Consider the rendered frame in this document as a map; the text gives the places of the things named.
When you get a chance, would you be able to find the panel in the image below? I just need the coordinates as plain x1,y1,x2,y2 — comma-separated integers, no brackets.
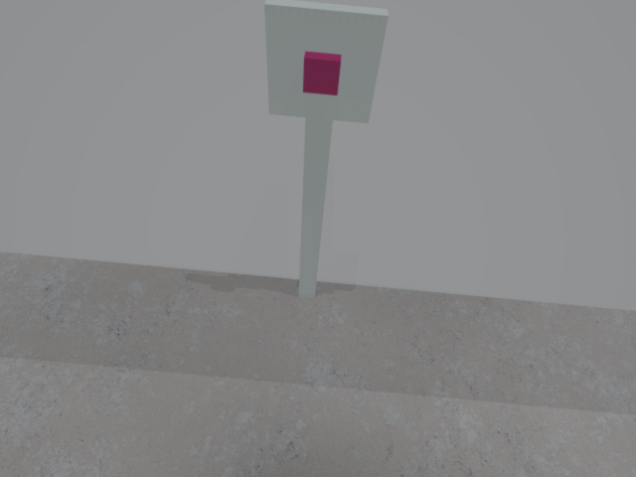
264,0,389,298

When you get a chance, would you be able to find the button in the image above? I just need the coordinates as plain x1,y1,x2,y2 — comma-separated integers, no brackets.
303,52,341,95

